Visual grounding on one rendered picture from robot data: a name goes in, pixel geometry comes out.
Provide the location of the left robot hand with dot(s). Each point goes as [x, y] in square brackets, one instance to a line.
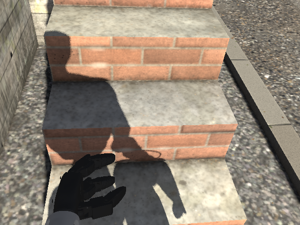
[73, 191]

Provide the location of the robot left forearm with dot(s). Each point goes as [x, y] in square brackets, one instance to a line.
[63, 218]

